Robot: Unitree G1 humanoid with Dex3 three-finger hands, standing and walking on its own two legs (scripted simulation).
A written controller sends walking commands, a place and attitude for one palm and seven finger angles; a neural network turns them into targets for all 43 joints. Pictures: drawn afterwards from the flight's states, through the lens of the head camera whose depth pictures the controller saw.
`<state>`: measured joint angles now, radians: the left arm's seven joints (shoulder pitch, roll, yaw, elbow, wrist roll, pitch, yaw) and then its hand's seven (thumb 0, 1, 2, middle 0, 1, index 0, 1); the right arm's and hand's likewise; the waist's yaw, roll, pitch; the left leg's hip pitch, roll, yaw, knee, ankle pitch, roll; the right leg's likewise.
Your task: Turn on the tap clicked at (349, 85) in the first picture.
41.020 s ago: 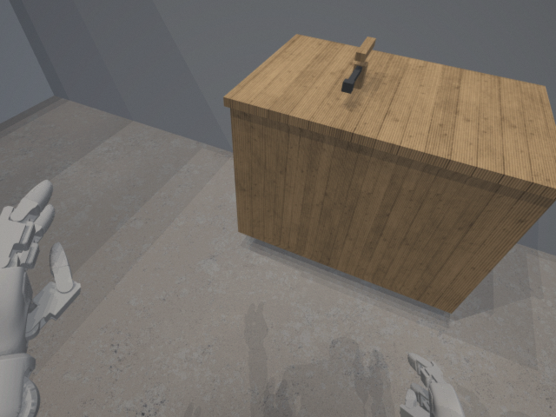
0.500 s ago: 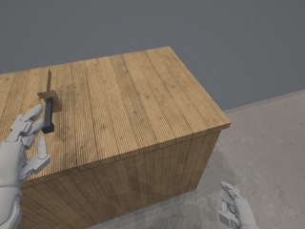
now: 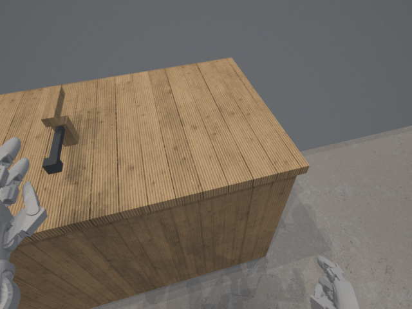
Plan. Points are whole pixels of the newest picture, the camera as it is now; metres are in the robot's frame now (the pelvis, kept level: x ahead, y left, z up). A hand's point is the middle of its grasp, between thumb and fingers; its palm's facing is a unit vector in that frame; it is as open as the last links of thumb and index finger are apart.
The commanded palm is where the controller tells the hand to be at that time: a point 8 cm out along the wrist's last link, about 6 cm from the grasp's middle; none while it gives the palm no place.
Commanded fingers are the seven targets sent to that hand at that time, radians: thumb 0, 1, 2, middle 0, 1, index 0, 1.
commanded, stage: turn the palm inward beside the body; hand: left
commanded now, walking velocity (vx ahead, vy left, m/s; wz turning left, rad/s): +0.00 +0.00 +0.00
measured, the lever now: (53, 165) +0.37 +0.39 +0.06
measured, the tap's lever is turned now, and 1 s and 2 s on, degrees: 0 0 0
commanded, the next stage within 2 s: reach beside the lever's end, fingers flat in 1.38 s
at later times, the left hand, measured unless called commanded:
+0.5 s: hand (32, 231) +0.18 +0.27 +0.15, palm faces +0.49 -0.85 -0.18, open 7.4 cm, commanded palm +0.13 +0.30 +0.16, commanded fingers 0.00 0.90 0.90 -0.20 -0.30 -0.20 -0.30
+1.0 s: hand (39, 248) +0.16 +0.25 +0.14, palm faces +0.53 -0.84 -0.12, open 7.4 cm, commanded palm +0.11 +0.29 +0.15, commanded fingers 0.00 0.90 0.90 -0.20 -0.30 -0.20 -0.30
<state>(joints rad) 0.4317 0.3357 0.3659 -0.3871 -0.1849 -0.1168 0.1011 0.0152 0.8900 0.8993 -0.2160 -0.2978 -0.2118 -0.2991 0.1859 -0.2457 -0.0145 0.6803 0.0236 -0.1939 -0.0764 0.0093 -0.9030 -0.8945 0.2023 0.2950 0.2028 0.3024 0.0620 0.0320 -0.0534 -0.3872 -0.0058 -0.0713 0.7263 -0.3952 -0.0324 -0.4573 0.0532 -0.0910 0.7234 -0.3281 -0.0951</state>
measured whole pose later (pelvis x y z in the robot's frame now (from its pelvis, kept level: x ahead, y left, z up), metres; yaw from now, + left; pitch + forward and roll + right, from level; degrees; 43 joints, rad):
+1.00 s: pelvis -0.01 +0.02 +0.00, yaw +1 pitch +0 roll +0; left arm 0.54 0.20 0.20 -0.50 -0.22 0.05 0.22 0.02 0.90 0.90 -0.21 -0.30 -0.20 -0.30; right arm 0.20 -0.23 0.05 0.66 0.03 -0.27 -0.10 0.01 -0.90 -0.89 0.20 0.30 0.20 0.30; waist 0.08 0.05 -0.06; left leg -0.35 -0.04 -0.08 0.72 -0.37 -0.01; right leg -0.41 0.02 -0.10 0.71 -0.31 -0.07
